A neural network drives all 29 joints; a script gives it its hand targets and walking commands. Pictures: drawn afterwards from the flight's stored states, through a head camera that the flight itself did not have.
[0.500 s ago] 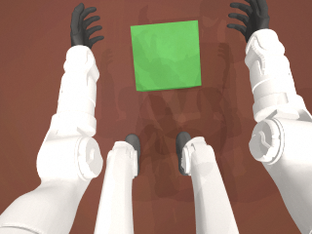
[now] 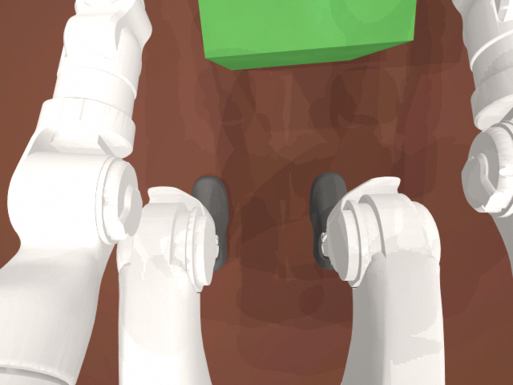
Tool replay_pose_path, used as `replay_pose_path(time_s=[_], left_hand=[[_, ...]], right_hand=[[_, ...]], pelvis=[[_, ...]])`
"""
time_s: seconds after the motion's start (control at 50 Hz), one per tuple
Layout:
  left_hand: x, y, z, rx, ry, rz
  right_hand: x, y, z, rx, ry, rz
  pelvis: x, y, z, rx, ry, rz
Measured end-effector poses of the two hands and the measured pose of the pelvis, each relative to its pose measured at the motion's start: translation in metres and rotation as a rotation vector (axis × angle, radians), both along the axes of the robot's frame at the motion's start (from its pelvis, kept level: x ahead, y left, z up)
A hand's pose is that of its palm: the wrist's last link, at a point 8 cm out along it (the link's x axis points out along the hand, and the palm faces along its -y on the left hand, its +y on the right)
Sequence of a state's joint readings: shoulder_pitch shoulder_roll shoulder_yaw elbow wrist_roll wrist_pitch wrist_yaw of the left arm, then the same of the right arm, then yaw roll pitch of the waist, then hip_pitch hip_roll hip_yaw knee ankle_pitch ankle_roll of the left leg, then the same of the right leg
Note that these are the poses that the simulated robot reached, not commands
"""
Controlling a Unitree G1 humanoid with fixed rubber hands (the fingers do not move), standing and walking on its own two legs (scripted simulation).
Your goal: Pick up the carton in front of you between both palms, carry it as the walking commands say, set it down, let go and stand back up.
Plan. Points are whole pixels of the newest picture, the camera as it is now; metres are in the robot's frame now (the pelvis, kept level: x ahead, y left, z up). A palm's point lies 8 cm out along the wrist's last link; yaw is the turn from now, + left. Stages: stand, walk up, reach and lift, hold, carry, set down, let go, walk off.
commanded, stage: reach and lift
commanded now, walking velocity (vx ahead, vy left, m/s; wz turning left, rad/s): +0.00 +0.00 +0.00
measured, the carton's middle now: out of the picture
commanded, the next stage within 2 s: none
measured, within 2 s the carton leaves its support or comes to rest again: leaves its support in 0.94 s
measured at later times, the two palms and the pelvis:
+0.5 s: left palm out of the picture +0.56 +0.12 -0.19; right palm out of the picture +0.56 -0.22 -0.19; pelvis +0.01 +0.00 -0.02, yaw +0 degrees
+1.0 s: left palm out of the picture +0.57 +0.10 -0.17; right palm out of the picture +0.56 -0.20 -0.17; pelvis +0.01 +0.00 -0.02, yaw -1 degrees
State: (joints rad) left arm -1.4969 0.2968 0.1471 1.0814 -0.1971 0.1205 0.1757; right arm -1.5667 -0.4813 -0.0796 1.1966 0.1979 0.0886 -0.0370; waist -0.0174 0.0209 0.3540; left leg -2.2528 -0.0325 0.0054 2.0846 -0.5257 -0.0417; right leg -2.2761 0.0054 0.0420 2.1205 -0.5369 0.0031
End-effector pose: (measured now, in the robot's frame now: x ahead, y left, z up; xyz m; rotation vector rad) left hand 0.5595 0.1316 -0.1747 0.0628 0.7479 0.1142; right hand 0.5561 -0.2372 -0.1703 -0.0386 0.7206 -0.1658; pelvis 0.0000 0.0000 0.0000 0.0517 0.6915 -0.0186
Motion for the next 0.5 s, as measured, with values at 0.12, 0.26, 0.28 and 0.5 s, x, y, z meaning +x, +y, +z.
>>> replay_pose_path(time_s=[0.12, 0.26, 0.28, 0.5], left_hand=[[0.0, 0.0, -0.031, -0.007, 0.01, 0.007], [0.005, -0.001, -0.033, -0.01, -0.01, 0.009], [0.005, -0.001, -0.031, -0.013, -0.01, 0.011], [0.002, -0.012, -0.02, -0.016, 0.003, -0.019]], right_hand=[[-0.002, 0.002, -0.031, -0.013, 0.024, 0.012], [0.007, 0.009, -0.033, -0.009, 0.009, 0.024], [0.008, 0.009, -0.031, -0.011, 0.008, 0.027], [0.005, 0.017, -0.02, 0.012, 0.011, 0.031]], pelvis=[[0.003, -0.005, -0.015, -0.004, -0.041, 0.002], [0.009, -0.007, -0.022, -0.004, -0.06, -0.005], [0.009, -0.007, -0.023, -0.004, -0.06, -0.007], [0.007, -0.002, -0.017, -0.004, -0.035, -0.005]])
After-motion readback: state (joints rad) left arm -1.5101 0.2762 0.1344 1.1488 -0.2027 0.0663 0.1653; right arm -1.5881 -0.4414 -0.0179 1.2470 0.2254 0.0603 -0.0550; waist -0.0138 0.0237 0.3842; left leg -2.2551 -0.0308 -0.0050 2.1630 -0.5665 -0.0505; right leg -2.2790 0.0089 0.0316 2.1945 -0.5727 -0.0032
